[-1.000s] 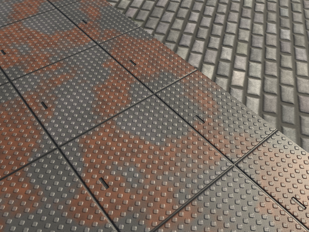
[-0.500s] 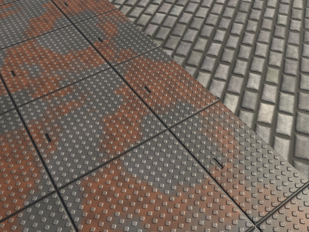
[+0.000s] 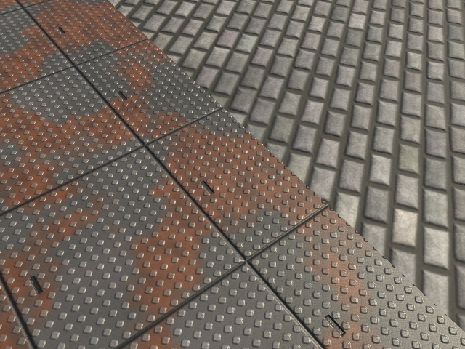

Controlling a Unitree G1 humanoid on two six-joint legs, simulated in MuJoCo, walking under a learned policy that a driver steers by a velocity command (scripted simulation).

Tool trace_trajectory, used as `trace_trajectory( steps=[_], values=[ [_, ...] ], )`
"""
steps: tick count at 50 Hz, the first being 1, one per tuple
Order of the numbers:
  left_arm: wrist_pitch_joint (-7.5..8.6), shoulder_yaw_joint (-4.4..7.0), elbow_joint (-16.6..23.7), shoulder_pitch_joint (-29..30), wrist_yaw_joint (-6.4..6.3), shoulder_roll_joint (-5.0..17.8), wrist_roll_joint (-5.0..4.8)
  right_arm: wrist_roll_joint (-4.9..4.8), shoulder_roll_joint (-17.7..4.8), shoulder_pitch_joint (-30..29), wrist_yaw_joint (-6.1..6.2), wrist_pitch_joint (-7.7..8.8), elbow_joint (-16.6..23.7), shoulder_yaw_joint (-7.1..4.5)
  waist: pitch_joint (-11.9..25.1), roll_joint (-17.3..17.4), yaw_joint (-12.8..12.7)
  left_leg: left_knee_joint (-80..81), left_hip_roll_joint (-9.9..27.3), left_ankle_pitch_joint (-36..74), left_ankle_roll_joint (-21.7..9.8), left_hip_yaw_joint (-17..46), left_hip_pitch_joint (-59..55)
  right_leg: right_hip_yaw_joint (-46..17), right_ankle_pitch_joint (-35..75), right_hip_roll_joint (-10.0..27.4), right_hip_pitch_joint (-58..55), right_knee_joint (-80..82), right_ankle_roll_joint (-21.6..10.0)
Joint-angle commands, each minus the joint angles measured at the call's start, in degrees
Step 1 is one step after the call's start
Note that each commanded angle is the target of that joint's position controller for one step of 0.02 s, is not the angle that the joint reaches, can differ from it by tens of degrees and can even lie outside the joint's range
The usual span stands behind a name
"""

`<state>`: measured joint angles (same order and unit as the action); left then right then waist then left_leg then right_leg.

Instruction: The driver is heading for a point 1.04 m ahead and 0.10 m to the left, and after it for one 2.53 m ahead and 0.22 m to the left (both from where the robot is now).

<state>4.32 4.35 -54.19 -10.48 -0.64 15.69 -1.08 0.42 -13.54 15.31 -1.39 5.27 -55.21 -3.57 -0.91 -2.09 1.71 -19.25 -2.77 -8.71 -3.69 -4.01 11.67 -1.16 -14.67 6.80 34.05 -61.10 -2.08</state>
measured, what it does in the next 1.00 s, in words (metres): walks ahead: right foot, then left foot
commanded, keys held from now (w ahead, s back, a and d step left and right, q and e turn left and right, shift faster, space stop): w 1.00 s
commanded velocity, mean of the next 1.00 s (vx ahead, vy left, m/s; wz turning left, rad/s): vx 0.50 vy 0.00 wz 0.00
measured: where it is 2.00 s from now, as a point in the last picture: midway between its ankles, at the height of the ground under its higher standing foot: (240, 199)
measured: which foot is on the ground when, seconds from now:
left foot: down 0.00-0.34, up 0.36-0.86, down 0.88-1.00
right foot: up 0.00-0.30, down 0.32-0.90, up 0.92-1.00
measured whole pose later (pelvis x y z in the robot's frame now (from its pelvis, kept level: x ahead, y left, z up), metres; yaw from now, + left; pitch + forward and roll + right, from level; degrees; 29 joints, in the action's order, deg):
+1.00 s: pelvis +0.57 -0.01 -0.01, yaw +0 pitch +1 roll -1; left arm 5.1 3.5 -57.0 -16.6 -0.1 15.2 -1.7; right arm -0.1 -14.2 7.8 -1.6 5.2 -52.1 -3.7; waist -2.0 -1.3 -0.4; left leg -28.6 -0.8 -7.9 -3.3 -3.6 21.5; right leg -1.3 -22.9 2.4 21.0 -66.8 -2.4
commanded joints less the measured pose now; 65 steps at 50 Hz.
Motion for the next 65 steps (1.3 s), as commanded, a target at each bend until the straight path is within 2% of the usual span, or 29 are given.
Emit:
trace_trajectory(
  steps=[1, 6, 11, 14, 16, 17, 18, 19, 20, 21, 22, 24, 30, 34, 39, 42, 43, 44, 45, 46, 47, 48, 49, 50, 52, 54, 57, 60, 65],
  values=[
    [-0.28, 0.88, 2.8, -0.1, -0.21, 3.0, 0.7, -0.08, -8.6, -0.9, 0.98, 1.04, 2.6, -1.57, -0.2, 5.1, -1.9, 12.8, 16.1, 8.0, -9.8, 13.1, -2.2, -2.0, 8.3, 2.5, 5.7, 7.0, 1.3],
    [0.28, 0.07, 5.4, 9.3, 0.84, 1.3, 0.48, -0.8, -9.0, 3.4, 1.83, 0.58, 1.0, -1.45, -2.2, 5.3, 0.8, 13.5, 13.4, 8.8, -7.4, 7.2, -4.0, 0.7, 21.1, -0.1, 3.6, 23.1, 1.7],
    [0.83, -0.58, 8.3, 16.2, 2.36, 1.7, -0.06, -1.3, -9.7, 8.1, 2.08, -0.66, -1.6, -1.87, -4.5, 5.4, 2.7, 10.0, 16.9, 10.6, -7.1, 7.3, -13.3, 1.0, 17.5, -1.6, 5.4, 30.3, 0.4],
    [1.33, 0.12, 8.4, 13.0, 2.99, 4.1, -0.18, -1.48, -10.9, 6.8, 2.36, -1.49, -1.7, -2.43, -2.2, 7.1, -0.3, 4.2, 18.4, 23.1, -5.5, 7.3, -16.9, 2.3, 11.1, -3.7, -1.2, 32.3, -1.9],
    [1.4, 2.46, 3.9, -1.9, 2.56, 8.4, 0.22, -1.47, -9.7, 4.8, 2.41, -2.02, -0.9, -1.93, 7.0, 6.6, -7.7, -12.9, 13.9, 36.2, -2.9, 3.6, -12.3, 4.6, 12.0, -6.5, -22.9, 33.0, -4.9],
    [1.25, 3.67, 1.7, -12.6, 1.95, 12.9, 0.94, -0.3, -7.7, 5.8, 2.47, -1.99, 0.5, -0.95, 15.9, -0.6, -10.4, -31.7, 10.1, 18.8, -0.7, 0.9, 0.6, -8.6, 13.0, 4.7, -41.3, 31.2, -8.7],
    [1.0, 3.94, 0.4, -14.8, 2.37, 15.3, 0.63, -0.49, 0.0, 12.9, 1.7, -0.61, 0.4, 1.14, 22.7, -15.8, -6.1, -49.9, -0.9, -21.8, 2.5, 3.9, 22.6, -36.2, 0.4, 16.0, -58.1, 39.2, -17.6],
    [1.09, 2.28, 1.0, -13.7, 2.38, 9.8, 0.17, -1.82, -6.3, 8.2, 1.38, 0.75, 0.2, -0.22, 20.2, -9.4, -8.3, -56.4, 1.8, -24.8, 1.3, 11.2, 29.0, -38.1, -6.3, 14.3, -56.3, 43.1, -15.2],
    [1.29, 1.61, 1.9, -8.7, 2.11, 7.7, 0.17, -3.07, -8.8, 2.7, 1.2, 1.61, 2.0, -0.93, 12.3, -7.1, -7.7, -57.0, 4.6, -19.8, 0.3, 9.9, 32.7, -29.7, -4.0, 12.7, -49.1, 44.1, -12.8],
    [1.42, 1.12, 3.0, -4.2, 2.07, 6.6, 0.65, -2.96, -8.6, -0.1, 1.6, 1.81, 2.5, -0.92, 7.9, -2.0, -5.9, -54.6, 7.7, -14.3, 0.2, 8.3, 30.7, -23.5, 1.9, 10.9, -40.6, 45.6, -11.6],
    [1.53, 0.67, 3.4, -1.3, 2.19, 5.0, 1.33, -2.03, -8.2, -1.3, 1.97, 1.49, 2.6, -1.35, 4.5, -0.2, -4.3, -51.4, 9.5, -10.9, 0.4, 7.8, 28.3, -19.0, 6.5, 9.2, -33.2, 47.5, -11.3],
    [1.89, 0.22, 3.0, -0.3, 2.37, 3.6, 1.83, -1.73, -6.1, 1.3, 2.08, 0.08, 2.1, -1.42, 3.6, -2.4, -1.4, -47.5, 11.4, -8.3, 0.7, 8.4, 22.5, -14.4, 10.2, 7.3, -26.5, 50.4, -11.3],
    [1.72, 0.78, 0.9, -5.1, 0.67, 6.7, 1.17, -0.68, -4.8, -7.2, 2.04, -1.08, 5.0, -1.4, -0.5, -0.6, -2.2, -30.4, 12.0, 5.8, 3.5, 6.9, 28.4, -6.3, 15.6, 5.6, -25.7, 54.8, -10.9],
    [1.4, 0.72, -0.4, -8.6, 0.26, 7.0, 0.58, -1.11, -3.6, -15.0, 1.19, -0.63, 7.0, -0.63, -2.3, -1.0, -4.6, -17.9, 9.3, 14.7, 3.5, 4.2, 25.4, -1.8, 15.2, 3.7, -26.7, 55.2, -9.0],
    [0.08, 1.19, -2.8, -12.7, 0.02, 7.8, 0.08, -1.65, -4.3, -21.1, -0.39, -0.04, 9.8, -0.15, -4.3, -1.4, -5.9, -11.2, 7.9, 10.6, 1.8, 4.2, 26.9, -2.2, 17.6, 7.6, -36.1, 51.2, -8.4],
    [-0.74, 1.73, -2.6, -10.5, -0.28, 9.1, -0.08, -1.64, -7.2, -15.7, -0.86, 0.41, 9.1, -1.23, -0.7, -3.3, -1.7, -9.3, 5.0, 4.7, -0.7, 2.1, 17.4, -1.6, 33.5, 8.3, -39.0, 43.9, -6.6],
    [-1.06, 1.5, -2.3, -9.3, -0.31, 8.5, -0.13, -1.4, -9.1, -7.9, -0.66, 0.42, 6.7, -2.41, 3.8, -2.9, 2.4, -8.3, 3.1, 5.2, -2.1, 0.4, 6.9, 0.5, 41.2, 5.9, -37.4, 35.1, -5.3],
    [-1.17, 0.69, -1.4, -9.3, -0.37, 6.7, 0.4, -0.9, -12.5, 2.7, -0.19, 0.36, 3.8, -3.79, 11.3, -0.3, 6.2, -10.7, 7.1, 6.6, -4.7, 4.8, -10.0, 2.8, 35.6, 2.8, -28.8, 21.1, -3.4],
    [-0.17, -1.24, -0.5, -16.0, 0.22, 0.4, 0.97, -0.18, -18.4, 10.0, 0.12, 0.0, 2.2, -5.23, 20.2, 12.8, 4.5, -8.0, 22.1, -1.9, -13.9, 30.4, -33.2, 4.9, 11.6, -6.4, -5.0, -2.4, 1.0],
    [1.34, -1.31, -1.1, -14.5, 0.59, 1.2, 0.49, -0.83, -14.6, 10.5, -0.05, -0.17, 2.0, -3.84, 23.7, 16.2, 5.0, 1.4, 25.5, -8.3, -15.7, 46.0, -35.8, -3.1, -18.2, -9.8, 3.8, -11.8, 0.9],
    [2.33, 0.1, 0.4, -9.4, 0.92, 6.2, -1.21, -1.2, -11.4, 5.8, 0.01, 0.02, 2.7, -2.74, 15.5, 12.9, 4.6, 2.2, 23.5, -11.6, -12.5, 38.7, -29.6, -5.1, -16.2, -6.0, 9.6, -16.2, -0.4],
    [2.7, 0.12, 1.4, -5.4, 0.78, 6.6, -1.68, -0.98, -9.5, 0.9, 0.12, 0.11, 4.0, -2.13, 9.7, 9.2, 3.3, 3.2, 21.5, -9.1, -10.6, 31.0, -21.0, -3.4, -11.0, -2.8, 9.9, -14.6, -1.2],
    [2.51, 0.42, 1.6, -3.5, 0.35, 6.4, -1.04, -0.42, -7.7, -2.8, -0.04, 0.23, 4.5, -1.54, 5.2, 5.9, 1.6, 5.4, 19.3, -5.1, -9.6, 25.2, -12.2, -2.3, -6.5, -0.5, 7.7, -10.7, -1.2],
    [1.72, 0.82, 1.3, -4.3, -0.02, 5.7, -0.4, 0.23, -6.1, -4.9, -0.18, 0.52, 4.7, -0.99, 3.3, 6.5, -0.6, 7.4, 17.3, -2.3, -8.5, 21.2, -6.2, -2.7, -3.2, 1.4, 3.9, -7.4, -1.3],
    [0.27, 0.6, 0.7, -6.6, -0.14, 3.2, -0.11, 0.16, -6.1, -5.1, -0.31, 0.83, 4.2, -0.98, 2.4, 7.8, -2.5, 10.2, 16.3, 1.0, -9.2, 17.6, -0.9, -2.6, -1.4, 2.4, -0.4, -3.8, -0.6],
    [-0.31, 0.73, 1.6, -4.2, -0.32, 3.0, 0.19, 0.05, -7.7, -3.2, 0.25, 1.11, 3.2, -1.31, 0.9, 6.4, -2.7, 12.1, 15.8, 4.4, -9.7, 14.7, -0.2, -2.1, 2.8, 2.6, 1.9, 0.7, 0.4],
    [-0.21, 0.81, 3.5, 1.5, -0.1, 2.9, 0.87, -0.2, -8.8, -0.1, 1.29, 0.84, 2.2, -1.46, -0.5, 5.1, -1.4, 12.8, 15.2, 9.0, -9.1, 11.4, -2.7, -1.8, 12.3, 2.4, 6.0, 10.8, 1.8],
    [0.21, 0.28, 5.1, 7.2, 0.57, 1.7, 0.6, -0.63, -9.0, 2.2, 1.77, 0.57, 1.4, -1.35, -1.6, 5.5, 0.2, 13.3, 13.3, 9.3, -7.5, 7.6, -3.3, 0.1, 20.2, 0.5, 4.0, 20.9, 1.9],
    [0.7, -0.56, 8.0, 15.3, 2.03, 1.6, 0.01, -1.18, -9.6, 7.6, 2.01, -0.48, -1.3, -1.63, -4.3, 5.2, 2.9, 11.0, 15.9, 9.6, -7.3, 7.1, -11.5, 1.1, 19.4, -1.4, 5.2, 29.5, 1.0]
  ],
)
